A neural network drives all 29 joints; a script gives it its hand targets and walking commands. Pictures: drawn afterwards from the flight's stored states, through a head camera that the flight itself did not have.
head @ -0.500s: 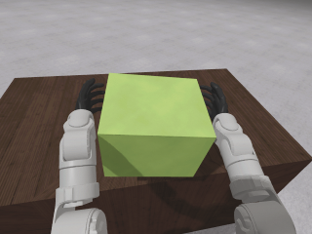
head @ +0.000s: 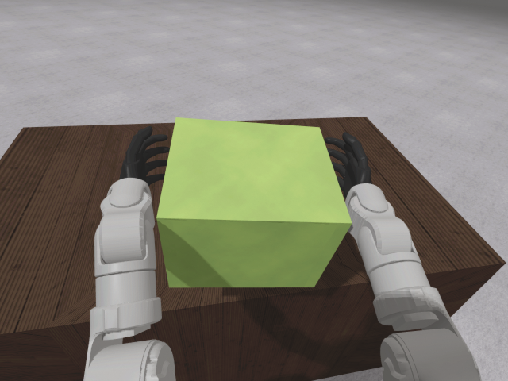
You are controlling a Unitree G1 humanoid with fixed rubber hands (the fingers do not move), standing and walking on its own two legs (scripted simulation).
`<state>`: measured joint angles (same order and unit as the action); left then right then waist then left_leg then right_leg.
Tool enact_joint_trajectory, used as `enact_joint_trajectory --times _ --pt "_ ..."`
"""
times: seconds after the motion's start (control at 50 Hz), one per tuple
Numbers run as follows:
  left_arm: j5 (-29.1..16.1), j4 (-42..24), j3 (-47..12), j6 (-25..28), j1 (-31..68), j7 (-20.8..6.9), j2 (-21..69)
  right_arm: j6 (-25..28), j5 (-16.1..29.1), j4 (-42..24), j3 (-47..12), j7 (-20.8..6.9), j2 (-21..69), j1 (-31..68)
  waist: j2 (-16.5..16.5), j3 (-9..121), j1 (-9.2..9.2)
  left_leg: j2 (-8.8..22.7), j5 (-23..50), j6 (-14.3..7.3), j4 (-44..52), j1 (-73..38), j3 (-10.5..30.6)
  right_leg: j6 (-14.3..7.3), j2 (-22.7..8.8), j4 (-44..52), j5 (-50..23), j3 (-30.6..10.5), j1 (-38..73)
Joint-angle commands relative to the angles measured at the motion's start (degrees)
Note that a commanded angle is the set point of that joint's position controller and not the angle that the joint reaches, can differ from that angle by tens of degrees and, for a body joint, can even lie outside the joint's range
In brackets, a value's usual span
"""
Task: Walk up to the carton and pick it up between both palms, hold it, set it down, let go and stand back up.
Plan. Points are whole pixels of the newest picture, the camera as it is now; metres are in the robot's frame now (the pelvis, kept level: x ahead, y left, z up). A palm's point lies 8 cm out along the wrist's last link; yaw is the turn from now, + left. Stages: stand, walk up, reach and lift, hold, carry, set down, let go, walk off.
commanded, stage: hold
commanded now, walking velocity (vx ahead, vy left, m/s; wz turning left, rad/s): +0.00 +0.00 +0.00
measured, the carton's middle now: (246, 204) +0.36 +0.01 +0.13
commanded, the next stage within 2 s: none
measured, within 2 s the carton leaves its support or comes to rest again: neither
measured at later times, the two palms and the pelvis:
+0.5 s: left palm (138, 180) +0.35 +0.17 +0.18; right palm (354, 184) +0.36 -0.16 +0.18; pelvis +0.01 +0.00 +0.00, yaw +0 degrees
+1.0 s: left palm (135, 180) +0.35 +0.18 +0.19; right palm (354, 184) +0.36 -0.15 +0.18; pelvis +0.00 +0.00 +0.00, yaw +0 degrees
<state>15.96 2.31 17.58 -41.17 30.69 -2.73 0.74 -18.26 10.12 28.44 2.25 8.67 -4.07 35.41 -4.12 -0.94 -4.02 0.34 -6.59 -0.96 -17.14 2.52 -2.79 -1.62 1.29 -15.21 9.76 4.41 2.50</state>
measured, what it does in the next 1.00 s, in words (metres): stands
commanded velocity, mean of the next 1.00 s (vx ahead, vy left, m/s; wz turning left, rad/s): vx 0.00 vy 0.00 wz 0.00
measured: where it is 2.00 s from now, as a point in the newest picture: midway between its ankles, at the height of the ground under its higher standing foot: outside the picture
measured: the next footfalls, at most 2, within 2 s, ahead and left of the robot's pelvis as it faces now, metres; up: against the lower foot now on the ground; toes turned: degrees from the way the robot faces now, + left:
none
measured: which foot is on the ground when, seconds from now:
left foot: down 0.00-1.00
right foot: down 0.00-1.00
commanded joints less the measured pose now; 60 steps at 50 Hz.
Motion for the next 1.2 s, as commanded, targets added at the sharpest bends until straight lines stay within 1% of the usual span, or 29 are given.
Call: enact_joint_trajectory --times 0.0,0.04,0.12,0.2,0.26,0.3,0.36,0.38,0.42,0.44,0.52,0.6,0.62,0.7,0.72,0.76,0.84,0.9,0.94,0.98,1.04,1.1,1.14,1.18 --pt "-7.7 -5.8 -28.2 2.6 34.4 -7.5 25.6 4.2 3.3 -17.9 -18.7 -6.9 28.5 41.9 5.8 19.1 -0.16 -0.8 7.2 1.4 0.4 -11.0 0.7 2.8 0.9 2.5 -4.2 0.2 -4.6" --pt "-8.0 -5.4 -28.4 2.6 34.3 -7.4 25.8 4.4 3.3 -17.8 -18.5 -7.0 28.3 42.2 6.1 19.6 -0.27 -0.8 7.4 1.6 0.2 -11.6 0.7 2.8 0.9 2.7 -4.0 0.3 -4.8" --pt "-8.0 -4.9 -28.4 2.9 34.1 -7.4 25.6 4.8 2.9 -18.0 -18.5 -6.8 28.2 42.3 5.4 21.2 -0.71 -1.0 7.9 1.4 -0.2 -12.3 0.7 3.0 0.9 2.5 -5.4 0.3 -4.5" --pt "-8.3 -5.4 -28.5 3.3 34.0 -7.5 25.4 5.0 2.9 -19.0 -19.3 -6.5 28.8 42.2 4.4 22.1 -0.56 -1.2 9.4 1.2 -0.6 -12.0 0.7 3.3 0.9 2.1 -8.1 0.2 -3.2" --pt "-8.6 -7.0 -29.2 3.5 32.8 -7.5 25.4 5.1 4.1 -20.9 -20.9 -6.0 29.0 41.6 4.5 23.9 -0.54 -1.4 13.1 1.5 -1.6 -13.4 1.1 3.6 1.1 1.4 -12.2 0.0 -1.9" --pt "-8.0 -6.5 -28.7 3.4 32.1 -7.6 25.1 4.9 4.2 -20.9 -21.2 -5.7 28.5 41.1 4.2 22.6 -0.44 -1.5 13.1 1.5 -1.5 -13.1 1.0 3.8 1.1 1.6 -12.5 0.1 -1.8" --pt "-7.7 -6.9 -28.3 3.0 31.7 -7.9 24.7 4.3 4.2 -20.5 -21.1 -5.5 28.5 40.1 4.4 20.6 -0.60 -1.6 12.2 1.5 -1.0 -12.0 0.9 3.8 0.9 1.7 -12.1 -0.1 -1.9" --pt "-7.6 -7.2 -28.3 2.9 31.7 -8.0 24.6 4.3 4.3 -20.5 -21.2 -5.5 28.6 39.8 4.6 20.1 -0.34 -1.6 12.1 1.4 -1.0 -11.7 0.8 3.8 0.9 1.6 -12.1 -0.1 -1.9" --pt "-7.7 -8.0 -28.4 2.7 32.0 -8.1 24.3 4.1 4.7 -20.4 -21.3 -5.5 28.5 39.6 5.1 20.2 -0.62 -1.6 12.3 1.6 -1.1 -12.0 0.9 3.7 0.8 1.5 -12.2 -0.1 -1.7" --pt "-8.1 -9.0 -29.0 2.8 31.9 -8.0 24.8 4.2 5.1 -21.5 -21.8 -5.5 28.7 39.9 5.2 21.5 -0.42 -1.5 13.1 1.7 -1.2 -12.4 1.0 3.7 0.9 1.5 -12.6 0.0 -1.5" --pt "-8.1 -9.1 -29.4 2.7 31.6 -7.8 24.7 4.0 5.3 -22.0 -21.8 -5.4 28.4 39.5 5.2 21.4 -0.64 -1.5 13.8 1.9 -1.6 -12.9 1.0 3.6 1.0 1.5 -12.8 0.0 -1.6" --pt "-8.0 -9.5 -29.3 2.4 31.4 -7.9 24.3 3.7 5.2 -21.8 -21.9 -5.4 28.3 38.7 5.4 20.8 -0.60 -1.5 12.8 1.8 -1.3 -12.9 0.9 3.6 0.9 1.7 -11.8 0.0 -1.9" --pt "-8.2 -9.4 -29.4 2.5 31.2 -7.9 24.6 3.7 5.0 -22.5 -21.6 -5.4 28.2 39.1 5.2 21.0 -0.72 -1.5 12.6 1.9 -1.2 -12.8 1.0 3.6 1.0 1.6 -11.7 0.1 -2.0" --pt "-8.1 -7.5 -28.4 2.6 32.3 -8.0 24.5 3.7 3.9 -21.3 -20.6 -5.8 28.3 40.2 4.5 19.4 -0.37 -1.4 9.1 1.4 -0.2 -11.3 0.7 3.5 0.9 2.2 -8.2 0.3 -3.1" --pt "-8.1 -7.8 -28.3 2.6 32.2 -8.0 24.7 3.7 4.0 -21.2 -20.6 -5.9 28.6 40.1 4.2 19.8 -0.18 -1.3 9.1 1.2 -0.1 -11.3 0.7 3.5 0.8 2.1 -8.5 0.2 -3.0" --pt "-8.1 -7.4 -28.4 2.7 33.1 -7.9 24.5 3.8 3.8 -20.9 -20.4 -6.0 28.6 40.6 4.4 20.2 -0.34 -1.3 8.5 1.2 0.0 -11.3 0.6 3.4 0.8 2.1 -7.8 0.1 -3.2" --pt "-8.2 -6.8 -28.4 2.9 33.0 -7.9 24.8 4.1 3.7 -20.6 -20.5 -6.0 28.7 40.9 4.4 21.1 -0.25 -1.3 9.4 1.2 -0.3 -11.5 0.7 3.4 0.8 2.0 -8.8 0.1 -2.8" --pt "-8.4 -7.5 -28.9 3.0 33.1 -7.7 25.1 4.2 3.8 -21.0 -20.5 -5.9 28.7 40.7 4.8 22.1 -0.59 -1.2 10.5 1.5 -0.8 -12.3 0.8 3.5 1.0 1.8 -9.3 0.2 -2.8" --pt "-8.0 -6.2 -28.3 2.8 33.0 -7.9 24.5 4.0 3.6 -19.6 -20.0 -5.9 28.3 40.4 4.9 20.0 -0.74 -1.2 9.0 1.4 -0.3 -11.5 0.7 3.3 0.8 2.2 -8.1 0.1 -3.1" --pt "-7.7 -5.8 -27.7 2.6 32.6 -8.1 24.6 4.0 3.3 -19.2 -19.6 -6.0 28.3 40.5 4.6 19.7 -0.47 -1.3 8.1 1.3 0.0 -11.0 0.6 3.4 0.7 2.3 -7.4 0.1 -3.0" --pt "-7.7 -6.4 -27.9 2.6 33.1 -7.9 24.8 4.2 3.5 -19.0 -19.5 -6.2 28.1 40.6 5.4 20.1 -0.44 -1.3 8.4 1.5 0.0 -11.2 0.5 3.2 0.8 2.2 -7.1 0.2 -3.0" --pt "-7.5 -6.2 -27.8 2.8 33.5 -7.8 24.7 4.4 3.6 -18.9 -19.8 -6.3 28.3 41.1 5.2 20.1 -0.39 -1.3 9.2 1.5 -0.2 -11.6 0.6 3.3 0.7 2.2 -7.9 0.2 -3.2" --pt "-7.9 -7.2 -28.4 3.0 33.3 -7.7 24.9 4.6 4.0 -19.7 -20.2 -6.2 28.7 40.8 5.2 21.4 -0.47 -1.4 10.3 1.6 -0.6 -12.3 0.7 3.4 0.8 2.0 -9.2 0.1 -2.7" --pt "-7.8 -6.2 -28.0 3.0 33.2 -7.8 24.8 4.6 3.9 -19.6 -20.1 -6.1 28.5 41.2 4.8 20.6 -0.35 -1.4 10.0 1.4 -0.5 -11.7 0.6 3.4 0.7 2.0 -9.0 0.1 -2.8"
